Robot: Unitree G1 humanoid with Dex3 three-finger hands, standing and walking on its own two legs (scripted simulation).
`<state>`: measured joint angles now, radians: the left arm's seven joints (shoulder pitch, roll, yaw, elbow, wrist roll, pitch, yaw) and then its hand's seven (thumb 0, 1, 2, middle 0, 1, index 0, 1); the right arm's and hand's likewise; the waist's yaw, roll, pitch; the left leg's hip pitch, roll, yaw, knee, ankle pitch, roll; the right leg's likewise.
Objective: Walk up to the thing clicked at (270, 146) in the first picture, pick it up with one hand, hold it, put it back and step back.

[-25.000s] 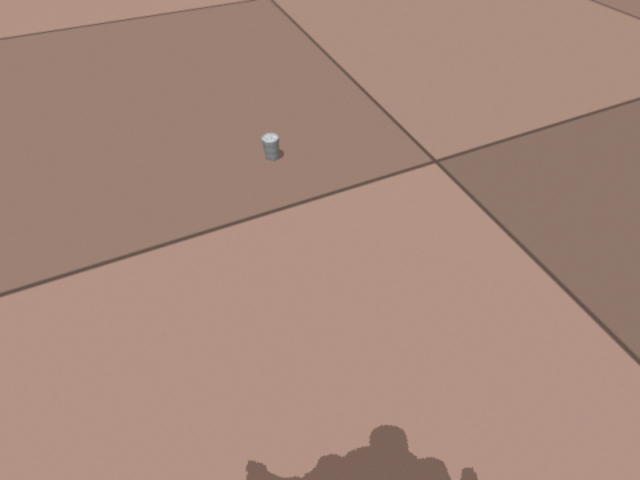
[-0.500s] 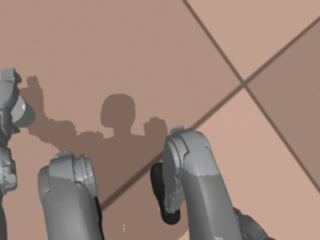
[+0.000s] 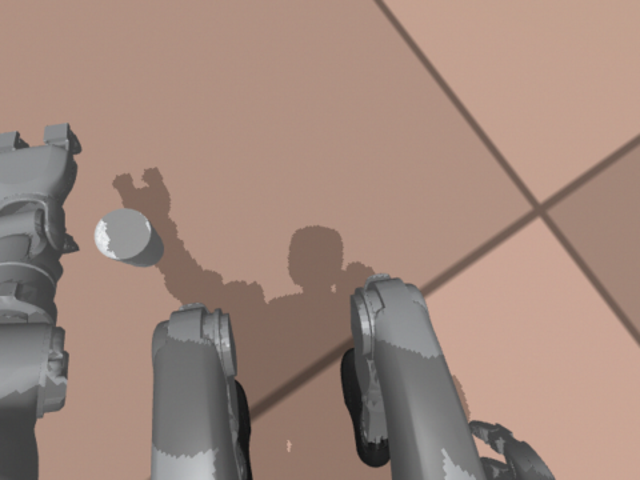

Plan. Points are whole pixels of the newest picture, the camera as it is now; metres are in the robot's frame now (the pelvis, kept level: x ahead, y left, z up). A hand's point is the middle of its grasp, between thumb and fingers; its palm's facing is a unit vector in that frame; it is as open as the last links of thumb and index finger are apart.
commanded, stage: withdraw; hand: left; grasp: from above
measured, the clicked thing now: (135, 242) +0.46 +0.27 -0.31
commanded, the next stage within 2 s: home in 0.50 s
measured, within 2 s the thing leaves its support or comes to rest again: neither
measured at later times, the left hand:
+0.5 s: hand (97, 236) +0.43 +0.27 -0.15, palm faces -0.48 -0.01 -0.88, open 14.2 cm
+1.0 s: hand (53, 210) +0.44 +0.28 -0.07, palm faces -0.40 -0.33 -0.85, open 11.2 cm
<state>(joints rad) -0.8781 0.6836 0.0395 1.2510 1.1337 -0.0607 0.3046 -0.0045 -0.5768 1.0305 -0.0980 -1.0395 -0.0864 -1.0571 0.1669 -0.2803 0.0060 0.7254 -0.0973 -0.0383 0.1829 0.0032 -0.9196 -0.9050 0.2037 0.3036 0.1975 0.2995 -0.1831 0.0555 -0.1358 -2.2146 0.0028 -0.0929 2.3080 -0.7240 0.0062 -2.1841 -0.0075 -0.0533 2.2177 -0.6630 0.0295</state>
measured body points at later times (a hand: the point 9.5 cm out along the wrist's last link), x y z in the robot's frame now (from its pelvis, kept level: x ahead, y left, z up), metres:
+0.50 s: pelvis -0.02 +0.00 +0.00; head +0.19 +0.07 +0.39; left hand +0.45 +0.27 -0.10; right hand +0.05 -0.29 -0.09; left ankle +0.07 +0.12 -0.33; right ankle +0.10 -0.13 -0.33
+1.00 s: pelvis +0.00 +0.01 +0.06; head +0.22 +0.04 +0.45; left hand +0.46 +0.30 -0.02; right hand +0.06 -0.26 -0.07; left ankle +0.07 +0.12 -0.33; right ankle +0.10 -0.13 -0.33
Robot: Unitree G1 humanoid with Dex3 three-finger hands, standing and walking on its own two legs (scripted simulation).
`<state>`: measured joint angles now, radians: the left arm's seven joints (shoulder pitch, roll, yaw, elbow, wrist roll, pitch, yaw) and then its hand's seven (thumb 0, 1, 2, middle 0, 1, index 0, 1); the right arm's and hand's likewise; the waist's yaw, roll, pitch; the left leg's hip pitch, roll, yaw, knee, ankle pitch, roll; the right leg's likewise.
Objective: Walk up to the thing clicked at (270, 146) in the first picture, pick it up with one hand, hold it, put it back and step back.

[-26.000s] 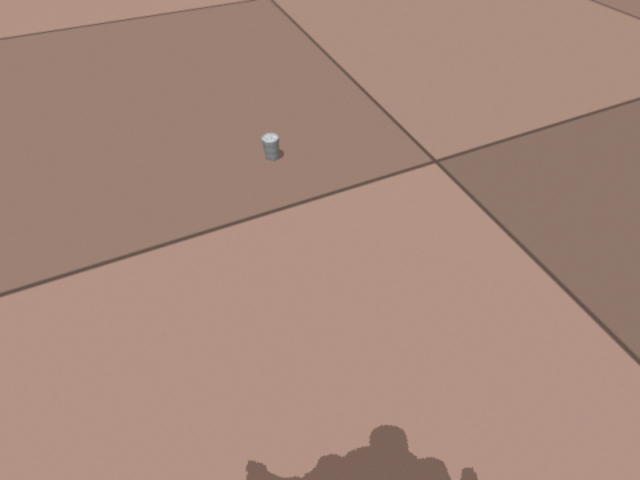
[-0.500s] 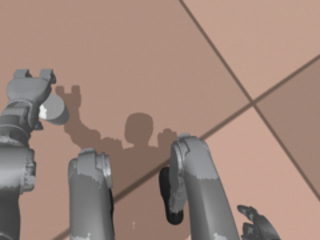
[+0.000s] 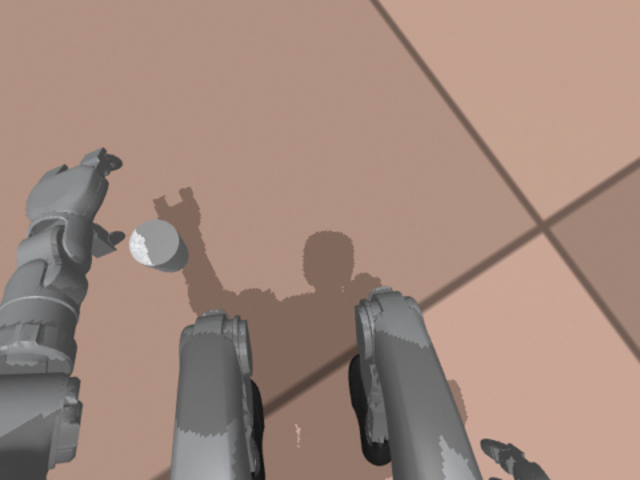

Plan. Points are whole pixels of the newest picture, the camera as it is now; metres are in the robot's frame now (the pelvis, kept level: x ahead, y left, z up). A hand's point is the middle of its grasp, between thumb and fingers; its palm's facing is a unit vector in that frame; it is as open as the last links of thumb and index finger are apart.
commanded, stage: home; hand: left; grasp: from above
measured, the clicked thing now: (164, 250) +0.46 +0.26 -0.36
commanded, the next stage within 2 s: none
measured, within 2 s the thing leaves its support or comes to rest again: neither
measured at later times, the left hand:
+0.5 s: hand (51, 377) +0.26 +0.21 +0.09, palm faces -0.06 -0.90 -0.42, open 7.4 cm
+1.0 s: hand out of the picture +0.21 +0.19 +0.25, palm faces +0.15 -0.97 -0.20, open 7.4 cm
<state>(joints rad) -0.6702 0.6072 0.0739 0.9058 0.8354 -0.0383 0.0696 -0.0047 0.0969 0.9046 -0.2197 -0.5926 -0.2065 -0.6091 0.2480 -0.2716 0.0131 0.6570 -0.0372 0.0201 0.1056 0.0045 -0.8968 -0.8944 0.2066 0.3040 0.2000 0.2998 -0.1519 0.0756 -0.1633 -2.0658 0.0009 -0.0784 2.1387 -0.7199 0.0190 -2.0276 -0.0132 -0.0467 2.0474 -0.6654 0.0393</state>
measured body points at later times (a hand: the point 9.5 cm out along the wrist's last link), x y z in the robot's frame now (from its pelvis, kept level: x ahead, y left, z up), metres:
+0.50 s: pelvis +0.01 -0.01 +0.18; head +0.12 +0.02 +0.62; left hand +0.26 +0.25 +0.11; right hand +0.23 -0.23 +0.10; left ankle +0.06 +0.11 -0.39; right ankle +0.09 -0.14 -0.39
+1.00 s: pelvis +0.07 -0.01 +0.29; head +0.09 +0.00 +0.74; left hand +0.20 +0.24 +0.27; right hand +0.25 -0.24 +0.23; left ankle +0.06 +0.11 -0.39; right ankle +0.09 -0.14 -0.39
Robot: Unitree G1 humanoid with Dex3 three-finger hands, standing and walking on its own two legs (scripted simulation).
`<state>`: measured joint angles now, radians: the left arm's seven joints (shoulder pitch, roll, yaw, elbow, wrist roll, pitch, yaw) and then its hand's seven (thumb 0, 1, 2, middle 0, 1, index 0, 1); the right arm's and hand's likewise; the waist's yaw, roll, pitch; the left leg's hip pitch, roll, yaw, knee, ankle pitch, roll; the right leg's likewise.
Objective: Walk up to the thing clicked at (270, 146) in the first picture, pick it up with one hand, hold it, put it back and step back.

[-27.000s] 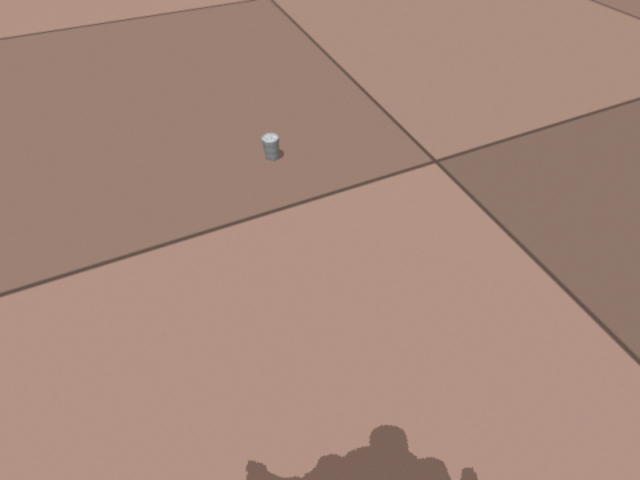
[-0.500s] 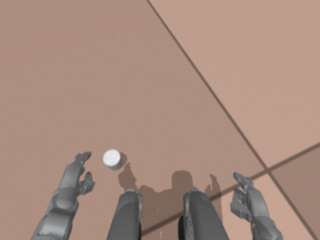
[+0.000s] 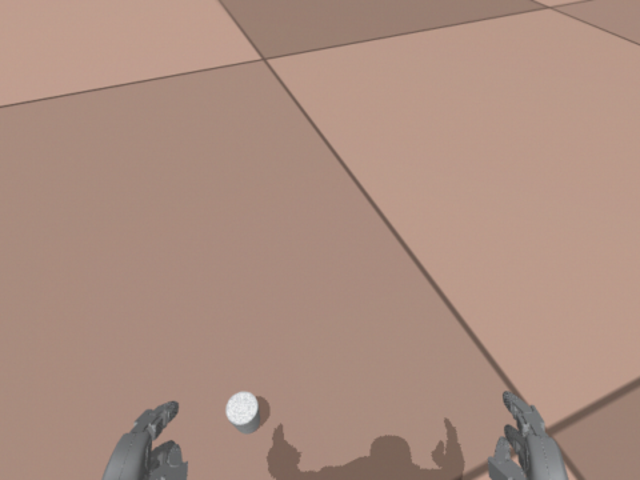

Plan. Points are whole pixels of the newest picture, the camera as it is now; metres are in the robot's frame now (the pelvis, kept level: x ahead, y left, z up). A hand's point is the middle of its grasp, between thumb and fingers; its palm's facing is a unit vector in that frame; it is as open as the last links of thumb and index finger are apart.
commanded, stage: home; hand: left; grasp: from above
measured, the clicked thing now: (245, 414) +0.41 +0.23 -0.65
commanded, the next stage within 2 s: stand in 1.94 s
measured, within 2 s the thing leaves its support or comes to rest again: neither
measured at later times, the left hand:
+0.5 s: hand (184, 469) +0.16 +0.18 -0.05, palm faces +0.05 -0.98 -0.20, open 7.4 cm
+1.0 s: hand (180, 479) +0.15 +0.18 -0.05, palm faces +0.04 -0.98 -0.19, open 7.4 cm
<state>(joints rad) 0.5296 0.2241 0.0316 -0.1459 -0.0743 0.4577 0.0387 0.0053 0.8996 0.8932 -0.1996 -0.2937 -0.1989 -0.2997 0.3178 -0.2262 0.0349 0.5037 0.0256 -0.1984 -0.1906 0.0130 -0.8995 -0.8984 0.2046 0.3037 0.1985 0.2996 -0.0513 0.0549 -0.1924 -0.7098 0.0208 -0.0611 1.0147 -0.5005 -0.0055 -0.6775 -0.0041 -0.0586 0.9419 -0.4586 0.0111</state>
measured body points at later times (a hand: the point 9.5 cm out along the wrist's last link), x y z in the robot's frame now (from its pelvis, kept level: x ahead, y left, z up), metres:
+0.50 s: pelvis +0.00 +0.00 +0.00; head +0.03 +0.00 +0.45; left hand +0.16 +0.23 -0.03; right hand +0.16 -0.24 -0.06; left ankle +0.00 +0.12 -0.68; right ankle +0.00 -0.13 -0.68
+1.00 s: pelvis -0.01 +0.00 +0.00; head +0.01 +0.01 +0.45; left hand +0.15 +0.23 -0.03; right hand +0.16 -0.24 -0.06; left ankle +0.00 +0.12 -0.68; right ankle +0.00 -0.13 -0.68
